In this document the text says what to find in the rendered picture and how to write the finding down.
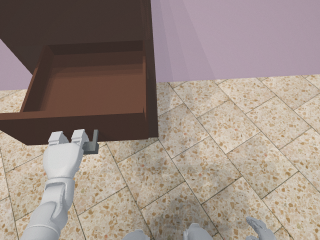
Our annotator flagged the left robot forearm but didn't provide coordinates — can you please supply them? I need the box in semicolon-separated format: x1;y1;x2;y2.
20;177;75;240

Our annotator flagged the robot right thigh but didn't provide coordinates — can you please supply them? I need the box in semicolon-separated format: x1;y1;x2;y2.
183;227;213;240

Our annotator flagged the robot right shin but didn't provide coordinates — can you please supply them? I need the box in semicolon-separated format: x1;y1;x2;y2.
189;223;200;228

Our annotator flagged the handle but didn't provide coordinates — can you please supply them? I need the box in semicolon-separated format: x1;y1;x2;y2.
63;129;99;155

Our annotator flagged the cabinet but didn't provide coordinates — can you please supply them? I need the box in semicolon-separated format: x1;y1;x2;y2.
0;0;159;138

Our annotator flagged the drawer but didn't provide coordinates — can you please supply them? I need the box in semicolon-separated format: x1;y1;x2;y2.
0;40;149;146

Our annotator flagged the robot left hand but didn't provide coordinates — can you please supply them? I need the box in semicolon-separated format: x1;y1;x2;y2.
43;129;89;180

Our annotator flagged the robot right hand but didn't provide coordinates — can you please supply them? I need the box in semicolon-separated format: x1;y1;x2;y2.
245;216;277;240

